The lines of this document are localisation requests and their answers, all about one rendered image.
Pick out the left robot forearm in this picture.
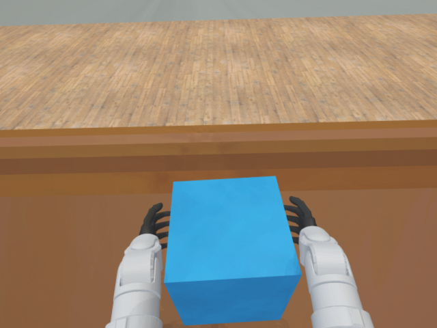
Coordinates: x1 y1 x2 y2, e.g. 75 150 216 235
105 234 163 328

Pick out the right robot hand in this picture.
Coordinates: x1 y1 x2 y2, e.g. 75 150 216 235
283 196 317 245

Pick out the right robot forearm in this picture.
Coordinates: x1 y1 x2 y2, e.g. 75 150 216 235
299 226 374 328

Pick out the carton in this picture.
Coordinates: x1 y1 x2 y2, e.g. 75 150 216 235
164 176 302 326

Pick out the left robot hand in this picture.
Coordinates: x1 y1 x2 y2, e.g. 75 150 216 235
139 203 171 249

